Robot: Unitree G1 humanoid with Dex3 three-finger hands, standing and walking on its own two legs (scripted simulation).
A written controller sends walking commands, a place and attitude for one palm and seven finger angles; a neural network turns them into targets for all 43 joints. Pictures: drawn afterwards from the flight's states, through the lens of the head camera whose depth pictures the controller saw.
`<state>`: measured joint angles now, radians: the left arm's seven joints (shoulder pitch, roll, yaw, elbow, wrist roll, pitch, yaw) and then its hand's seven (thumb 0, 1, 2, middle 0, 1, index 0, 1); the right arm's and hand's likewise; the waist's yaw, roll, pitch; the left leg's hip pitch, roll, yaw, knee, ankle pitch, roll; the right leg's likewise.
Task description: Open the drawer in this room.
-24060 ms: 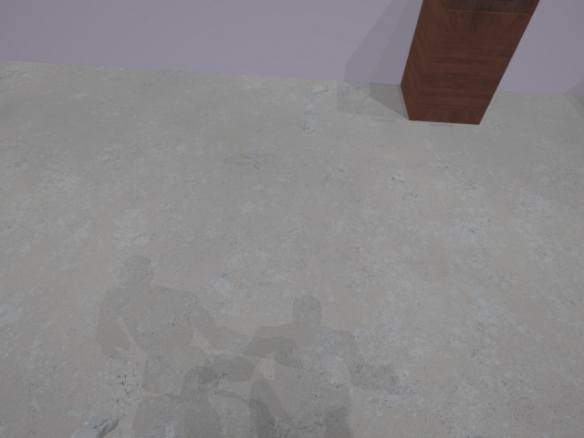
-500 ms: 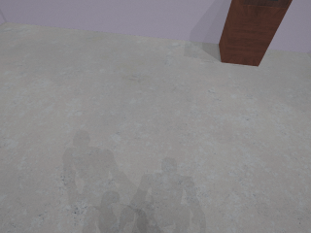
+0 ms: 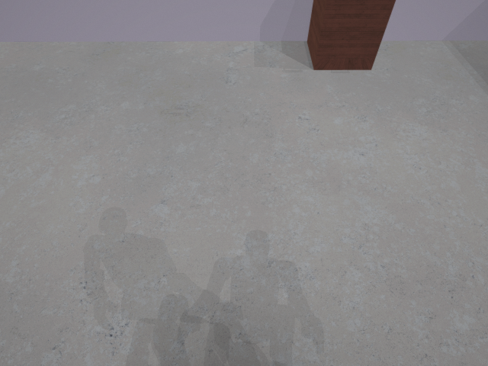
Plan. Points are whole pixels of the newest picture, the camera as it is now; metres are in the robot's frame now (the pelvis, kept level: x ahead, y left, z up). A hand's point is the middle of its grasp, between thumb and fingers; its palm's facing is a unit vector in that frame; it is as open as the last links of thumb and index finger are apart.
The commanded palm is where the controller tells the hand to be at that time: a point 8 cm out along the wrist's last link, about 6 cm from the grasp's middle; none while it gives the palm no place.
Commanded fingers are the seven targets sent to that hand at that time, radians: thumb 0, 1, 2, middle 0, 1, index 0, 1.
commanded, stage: stand and wait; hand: left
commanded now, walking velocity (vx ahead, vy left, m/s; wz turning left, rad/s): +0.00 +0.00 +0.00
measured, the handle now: out of the picture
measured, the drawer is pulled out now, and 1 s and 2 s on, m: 0.00 0.00 0.00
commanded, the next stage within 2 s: turn or walk to find it in 0.26 s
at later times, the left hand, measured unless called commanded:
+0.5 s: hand out of the picture +0.04 +0.25 -0.16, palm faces +0.07 -0.97 -0.24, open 7.4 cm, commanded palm none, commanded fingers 0.00 0.90 0.90 -0.20 -0.30 -0.20 -0.30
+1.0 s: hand out of the picture +0.09 +0.29 -0.14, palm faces +0.04 -0.94 -0.34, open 7.4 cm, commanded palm none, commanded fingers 0.00 0.90 0.90 -0.20 -0.30 -0.20 -0.30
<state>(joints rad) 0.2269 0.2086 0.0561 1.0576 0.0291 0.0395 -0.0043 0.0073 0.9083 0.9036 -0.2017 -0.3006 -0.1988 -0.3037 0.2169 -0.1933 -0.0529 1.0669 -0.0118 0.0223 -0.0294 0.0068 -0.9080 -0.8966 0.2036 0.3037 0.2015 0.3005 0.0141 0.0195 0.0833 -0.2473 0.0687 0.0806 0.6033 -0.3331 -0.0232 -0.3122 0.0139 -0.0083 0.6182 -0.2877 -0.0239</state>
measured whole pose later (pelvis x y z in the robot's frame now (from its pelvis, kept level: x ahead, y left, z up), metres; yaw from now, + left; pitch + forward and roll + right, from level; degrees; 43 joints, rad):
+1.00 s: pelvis +0.03 +0.03 +0.02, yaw +3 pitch -1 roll +0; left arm 0.10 0.35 0.01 1.12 0.01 -0.01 0.00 0.01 0.91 0.90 -0.20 -0.30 -0.20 -0.30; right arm 0.09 -0.35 -0.01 1.09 -0.01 -0.02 0.00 0.01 -0.91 -0.90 0.20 0.30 0.20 0.30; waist 0.01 -0.01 0.04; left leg -0.04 -0.02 -0.02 0.31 -0.24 0.02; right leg -0.11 -0.04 -0.03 0.32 -0.18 0.03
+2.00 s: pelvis +0.04 -0.03 +0.02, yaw -5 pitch -1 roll +2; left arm 0.26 0.16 0.02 1.11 0.02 -0.03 0.00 0.01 0.90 0.90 -0.21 -0.30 -0.20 -0.30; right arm 0.22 -0.23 -0.04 1.12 -0.01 0.01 -0.01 0.01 -0.91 -0.90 0.20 0.30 0.20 0.30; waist 0.03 0.01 0.08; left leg -0.33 0.05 0.04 0.88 -0.44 -0.02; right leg -0.16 0.02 -0.05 0.41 -0.25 -0.08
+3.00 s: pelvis +0.22 +0.00 +0.01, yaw +3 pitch +0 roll +0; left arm 0.16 0.15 0.01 1.07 0.01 -0.01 0.03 0.01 0.91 0.90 -0.20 -0.30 -0.20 -0.30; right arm 0.28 -0.16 -0.04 1.11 -0.01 0.00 -0.02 0.01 -0.91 -0.90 0.20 0.30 0.20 0.30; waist -0.04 0.04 0.03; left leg -0.22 -0.02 -0.01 0.50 -0.30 0.00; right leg -0.22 -0.02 -0.06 0.50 -0.29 -0.02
